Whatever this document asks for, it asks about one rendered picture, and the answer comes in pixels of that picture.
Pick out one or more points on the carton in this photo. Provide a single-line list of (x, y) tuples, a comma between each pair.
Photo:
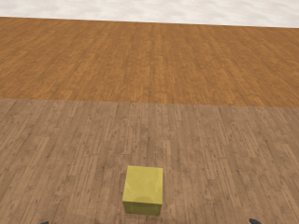
[(143, 190)]

